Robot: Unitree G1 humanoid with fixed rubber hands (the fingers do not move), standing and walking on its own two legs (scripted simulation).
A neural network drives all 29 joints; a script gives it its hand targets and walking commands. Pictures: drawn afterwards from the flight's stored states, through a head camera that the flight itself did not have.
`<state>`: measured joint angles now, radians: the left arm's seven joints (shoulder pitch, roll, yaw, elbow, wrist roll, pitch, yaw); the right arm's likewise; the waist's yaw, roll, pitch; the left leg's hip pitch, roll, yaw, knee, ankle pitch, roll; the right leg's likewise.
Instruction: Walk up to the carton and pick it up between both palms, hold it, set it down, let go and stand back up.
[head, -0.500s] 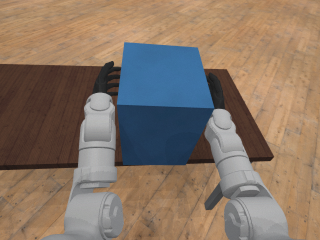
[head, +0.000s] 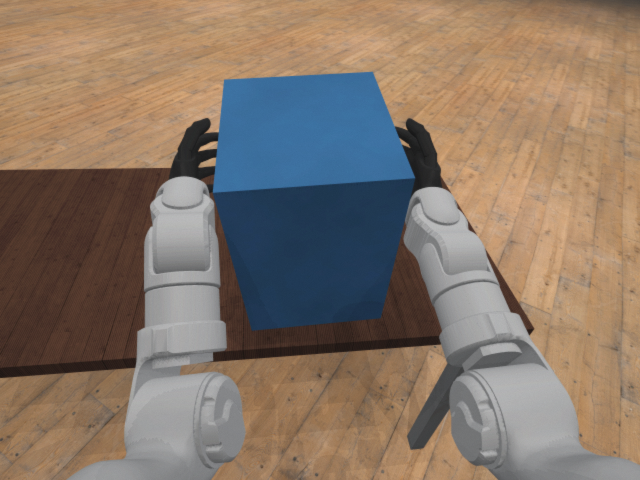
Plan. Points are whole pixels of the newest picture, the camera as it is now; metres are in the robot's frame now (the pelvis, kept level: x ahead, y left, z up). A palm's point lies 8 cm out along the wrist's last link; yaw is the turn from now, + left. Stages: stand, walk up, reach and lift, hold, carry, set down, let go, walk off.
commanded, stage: reach and lift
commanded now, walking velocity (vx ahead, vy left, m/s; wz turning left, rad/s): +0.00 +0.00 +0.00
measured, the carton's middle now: (308, 208) +0.40 +0.00 +0.16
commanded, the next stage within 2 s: hold in 0.94 s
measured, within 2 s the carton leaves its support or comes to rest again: neither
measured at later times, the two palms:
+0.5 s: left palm (187, 172) +0.39 +0.14 +0.23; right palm (426, 184) +0.37 -0.13 +0.22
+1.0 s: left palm (184, 166) +0.38 +0.14 +0.24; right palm (429, 168) +0.37 -0.13 +0.24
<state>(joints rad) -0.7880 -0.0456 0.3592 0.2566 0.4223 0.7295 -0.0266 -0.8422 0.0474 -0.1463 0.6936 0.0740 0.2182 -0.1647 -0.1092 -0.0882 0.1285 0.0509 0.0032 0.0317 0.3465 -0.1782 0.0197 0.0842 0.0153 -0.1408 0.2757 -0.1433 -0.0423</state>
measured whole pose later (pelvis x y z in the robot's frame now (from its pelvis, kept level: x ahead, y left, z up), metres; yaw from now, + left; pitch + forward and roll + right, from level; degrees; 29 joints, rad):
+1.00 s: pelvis -0.01 +0.00 +0.00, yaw -1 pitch -12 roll -1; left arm -0.85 -0.03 0.35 0.24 0.40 0.81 -0.01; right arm -0.92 -0.01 -0.10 0.69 0.16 0.29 -0.19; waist -0.11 -0.06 0.10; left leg 0.02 0.00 0.04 0.35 -0.17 0.03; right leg 0.05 0.02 -0.12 0.28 -0.13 -0.04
